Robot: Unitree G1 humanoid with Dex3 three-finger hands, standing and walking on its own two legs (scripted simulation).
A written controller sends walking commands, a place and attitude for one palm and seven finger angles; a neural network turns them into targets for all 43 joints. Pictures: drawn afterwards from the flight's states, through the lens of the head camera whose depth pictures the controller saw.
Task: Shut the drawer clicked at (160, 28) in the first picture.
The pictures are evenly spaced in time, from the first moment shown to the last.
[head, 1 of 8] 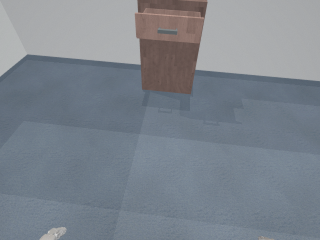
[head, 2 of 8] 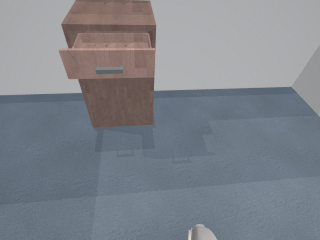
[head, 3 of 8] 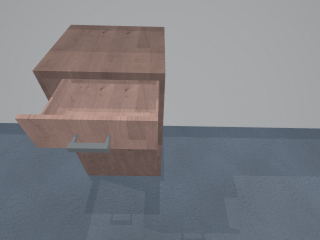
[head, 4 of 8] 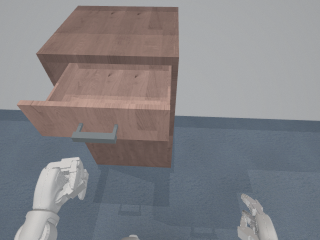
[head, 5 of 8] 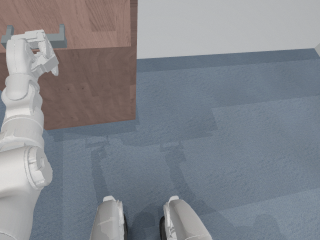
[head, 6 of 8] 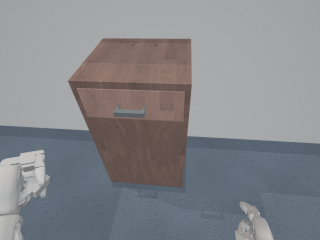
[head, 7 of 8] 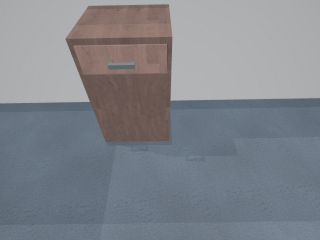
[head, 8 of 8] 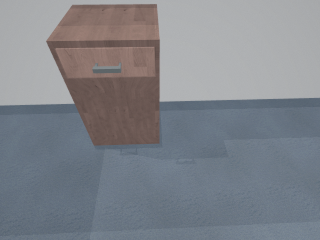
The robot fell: no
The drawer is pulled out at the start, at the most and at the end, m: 0.21 0.21 0.00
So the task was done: yes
